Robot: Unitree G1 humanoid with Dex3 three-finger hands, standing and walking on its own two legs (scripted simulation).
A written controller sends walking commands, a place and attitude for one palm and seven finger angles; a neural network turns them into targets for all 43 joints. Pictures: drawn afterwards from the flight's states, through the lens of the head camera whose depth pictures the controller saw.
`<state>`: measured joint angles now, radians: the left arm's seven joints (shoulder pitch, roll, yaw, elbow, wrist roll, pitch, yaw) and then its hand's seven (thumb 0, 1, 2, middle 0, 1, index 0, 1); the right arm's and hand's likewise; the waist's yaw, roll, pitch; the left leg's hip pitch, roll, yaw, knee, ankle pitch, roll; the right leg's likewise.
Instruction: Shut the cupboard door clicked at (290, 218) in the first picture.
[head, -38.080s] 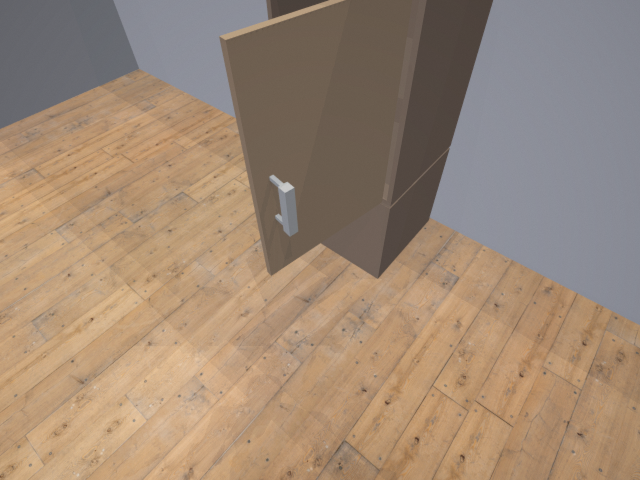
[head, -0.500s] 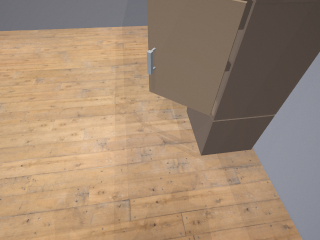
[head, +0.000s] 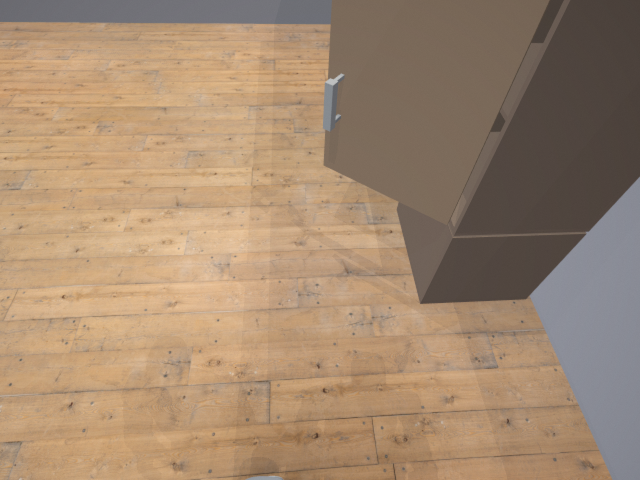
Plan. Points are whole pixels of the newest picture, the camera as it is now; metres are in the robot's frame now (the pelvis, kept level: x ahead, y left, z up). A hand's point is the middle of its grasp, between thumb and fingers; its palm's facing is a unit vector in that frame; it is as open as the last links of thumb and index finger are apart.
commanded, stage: walk to a spot facing it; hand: left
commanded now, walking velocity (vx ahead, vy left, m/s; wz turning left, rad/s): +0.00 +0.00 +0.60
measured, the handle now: (334, 102) +0.96 +0.00 -0.09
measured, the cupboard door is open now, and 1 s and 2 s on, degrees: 52 52 52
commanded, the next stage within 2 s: turn to face it in 1.60 s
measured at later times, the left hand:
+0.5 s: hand out of the picture +0.07 +0.27 -0.15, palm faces +0.28 -0.92 -0.28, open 7.3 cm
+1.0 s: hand out of the picture -0.04 +0.15 -0.15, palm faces +0.61 -0.74 -0.28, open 7.3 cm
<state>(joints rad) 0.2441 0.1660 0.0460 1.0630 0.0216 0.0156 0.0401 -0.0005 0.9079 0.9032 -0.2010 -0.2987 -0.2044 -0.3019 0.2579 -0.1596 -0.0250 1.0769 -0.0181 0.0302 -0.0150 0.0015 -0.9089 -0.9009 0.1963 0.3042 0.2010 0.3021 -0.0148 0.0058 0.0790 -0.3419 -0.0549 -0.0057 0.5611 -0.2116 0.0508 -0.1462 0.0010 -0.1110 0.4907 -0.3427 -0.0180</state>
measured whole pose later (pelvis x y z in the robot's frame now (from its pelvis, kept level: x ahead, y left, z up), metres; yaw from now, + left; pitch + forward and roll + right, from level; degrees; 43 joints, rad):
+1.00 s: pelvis +0.04 -0.04 +0.01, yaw +39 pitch +2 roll +2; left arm 0.27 0.18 0.04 0.89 0.03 -0.02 0.03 0.00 0.90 0.90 -0.20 -0.30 -0.21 -0.30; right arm 0.16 -0.27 -0.08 0.93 -0.03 0.09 0.04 0.01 -0.91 -0.90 0.19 0.30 0.20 0.30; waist -0.01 0.02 0.11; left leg -0.48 0.03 0.01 1.04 -0.41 -0.06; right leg -0.15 -0.09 -0.17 0.47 -0.35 -0.01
